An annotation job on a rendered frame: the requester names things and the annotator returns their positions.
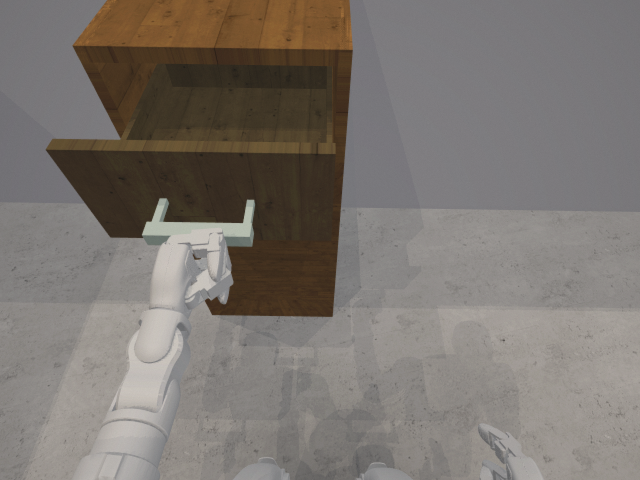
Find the right robot shin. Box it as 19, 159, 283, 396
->
367, 462, 387, 471

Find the left robot shin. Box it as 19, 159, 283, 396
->
257, 457, 278, 466

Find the robot left forearm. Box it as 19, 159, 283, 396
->
71, 308, 192, 480

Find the drawer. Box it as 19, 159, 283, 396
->
46, 64, 336, 241

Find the handle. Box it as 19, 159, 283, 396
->
142, 198, 255, 247

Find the robot shin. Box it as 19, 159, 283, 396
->
257, 457, 278, 466
367, 462, 387, 471

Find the cabinet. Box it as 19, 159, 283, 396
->
72, 0, 353, 317

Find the left robot hand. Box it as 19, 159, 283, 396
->
149, 228, 233, 319

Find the right robot hand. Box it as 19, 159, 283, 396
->
478, 423, 544, 480

